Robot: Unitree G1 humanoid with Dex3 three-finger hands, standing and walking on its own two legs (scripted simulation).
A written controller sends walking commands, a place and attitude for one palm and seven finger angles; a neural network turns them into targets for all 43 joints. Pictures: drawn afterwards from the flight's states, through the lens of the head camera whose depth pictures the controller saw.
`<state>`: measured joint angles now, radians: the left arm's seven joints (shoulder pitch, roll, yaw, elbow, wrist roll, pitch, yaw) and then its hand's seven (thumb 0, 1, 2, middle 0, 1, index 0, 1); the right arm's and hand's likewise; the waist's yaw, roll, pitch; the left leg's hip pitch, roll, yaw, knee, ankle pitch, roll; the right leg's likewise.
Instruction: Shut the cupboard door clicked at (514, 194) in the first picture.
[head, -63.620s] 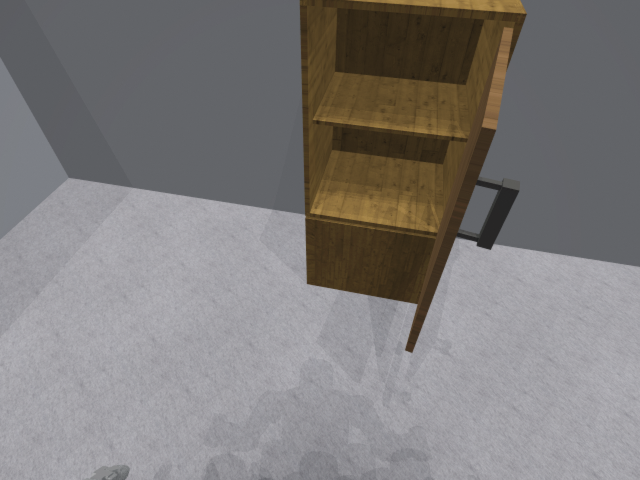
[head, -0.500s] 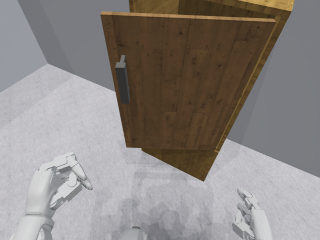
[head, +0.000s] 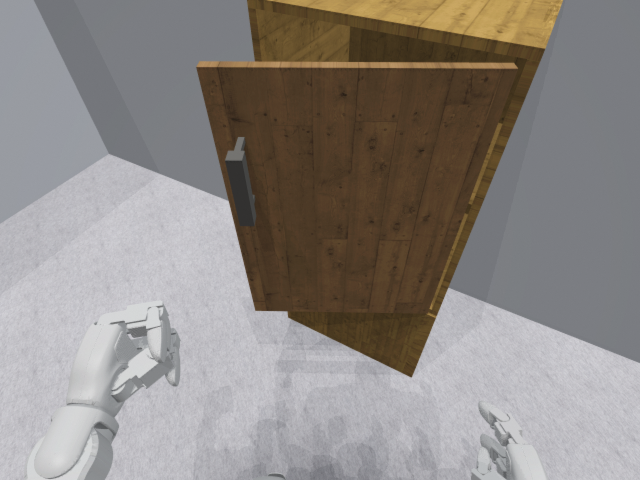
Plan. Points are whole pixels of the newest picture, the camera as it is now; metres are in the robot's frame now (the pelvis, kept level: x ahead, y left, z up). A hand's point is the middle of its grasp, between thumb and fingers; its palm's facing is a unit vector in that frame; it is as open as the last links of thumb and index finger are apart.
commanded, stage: raise the hand and make a fist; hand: left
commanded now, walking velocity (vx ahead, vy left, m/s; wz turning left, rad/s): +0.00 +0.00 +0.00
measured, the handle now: (244, 182) +0.52 +0.16 +0.09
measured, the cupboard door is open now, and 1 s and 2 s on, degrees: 27 27 27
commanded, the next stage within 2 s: bring the fist close to the handle in 0.24 s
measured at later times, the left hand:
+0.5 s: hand (190, 338) +0.25 +0.17 +0.09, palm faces +0.07 -1.00 -0.05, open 3.1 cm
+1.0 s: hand (234, 268) +0.35 +0.14 +0.09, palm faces +0.01 -1.00 -0.03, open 3.1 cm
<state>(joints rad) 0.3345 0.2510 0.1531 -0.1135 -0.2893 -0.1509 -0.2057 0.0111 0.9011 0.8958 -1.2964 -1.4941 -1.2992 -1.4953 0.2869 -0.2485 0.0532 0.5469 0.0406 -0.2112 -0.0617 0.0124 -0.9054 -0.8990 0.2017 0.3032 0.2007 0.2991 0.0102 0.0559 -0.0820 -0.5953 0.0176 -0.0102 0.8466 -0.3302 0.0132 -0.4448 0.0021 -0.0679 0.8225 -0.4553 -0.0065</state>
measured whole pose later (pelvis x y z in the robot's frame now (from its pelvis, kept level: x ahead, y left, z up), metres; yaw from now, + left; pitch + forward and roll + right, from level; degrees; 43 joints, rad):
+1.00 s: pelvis +0.01 -0.01 +0.00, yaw -1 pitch +7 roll +0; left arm -0.13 0.20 0.12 0.27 -0.20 -0.19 -0.09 0.01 0.90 0.90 -1.30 -1.50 -1.30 -1.50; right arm 0.26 -0.25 0.02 0.62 0.03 -0.14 -0.04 0.01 -0.91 -0.90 0.20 0.30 0.20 0.30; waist -0.01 0.04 -0.07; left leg -0.59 0.02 0.02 0.81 -0.34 0.00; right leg -0.47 0.00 -0.04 0.82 -0.47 -0.02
